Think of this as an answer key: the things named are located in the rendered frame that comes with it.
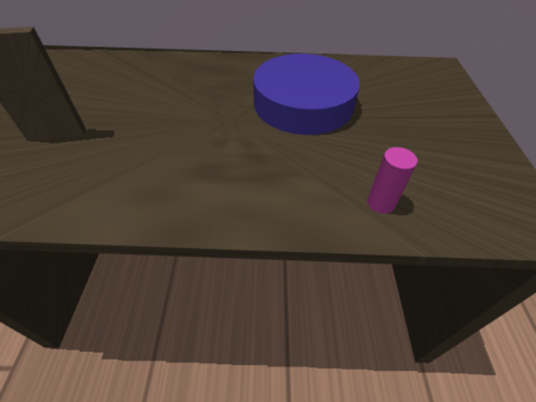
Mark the desk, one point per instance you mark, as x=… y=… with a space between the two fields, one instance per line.
x=175 y=161

